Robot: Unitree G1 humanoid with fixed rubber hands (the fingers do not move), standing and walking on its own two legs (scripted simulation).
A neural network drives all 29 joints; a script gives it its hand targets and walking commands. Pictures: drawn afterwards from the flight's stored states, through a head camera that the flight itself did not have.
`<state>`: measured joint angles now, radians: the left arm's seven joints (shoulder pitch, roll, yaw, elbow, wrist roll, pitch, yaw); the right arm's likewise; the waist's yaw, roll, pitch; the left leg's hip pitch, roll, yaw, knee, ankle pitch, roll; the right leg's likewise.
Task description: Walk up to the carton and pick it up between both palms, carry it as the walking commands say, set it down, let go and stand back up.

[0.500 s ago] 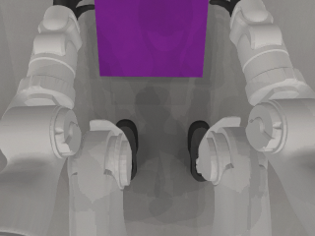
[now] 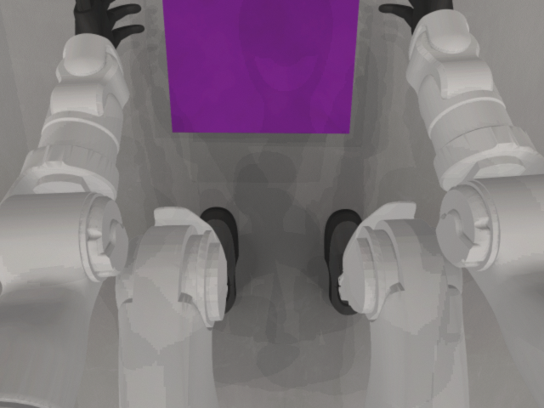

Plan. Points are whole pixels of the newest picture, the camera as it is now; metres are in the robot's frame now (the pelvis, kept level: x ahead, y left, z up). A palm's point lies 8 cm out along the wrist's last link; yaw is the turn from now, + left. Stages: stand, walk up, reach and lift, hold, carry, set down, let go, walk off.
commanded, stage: set down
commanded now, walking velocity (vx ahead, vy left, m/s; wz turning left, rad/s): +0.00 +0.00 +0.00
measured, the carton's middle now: (261, 51) +0.50 +0.04 -0.29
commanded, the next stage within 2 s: let go in 1.54 s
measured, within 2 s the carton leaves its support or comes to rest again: neither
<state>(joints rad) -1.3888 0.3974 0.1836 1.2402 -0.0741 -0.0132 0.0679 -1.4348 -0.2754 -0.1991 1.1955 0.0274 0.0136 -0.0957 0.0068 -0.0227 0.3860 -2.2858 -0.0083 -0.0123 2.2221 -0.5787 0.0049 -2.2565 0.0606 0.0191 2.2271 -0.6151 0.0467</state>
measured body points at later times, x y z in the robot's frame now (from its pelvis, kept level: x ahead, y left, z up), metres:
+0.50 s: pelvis -0.02 +0.00 +0.02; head +0.34 +0.02 +0.28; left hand +0.53 +0.23 -0.12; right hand +0.54 -0.16 -0.11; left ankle +0.11 +0.12 -0.33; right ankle +0.10 -0.12 -0.33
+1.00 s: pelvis -0.02 +0.00 +0.13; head +0.34 +0.03 +0.39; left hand +0.53 +0.24 +0.00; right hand +0.54 -0.15 +0.01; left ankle +0.11 +0.12 -0.33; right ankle +0.10 -0.12 -0.33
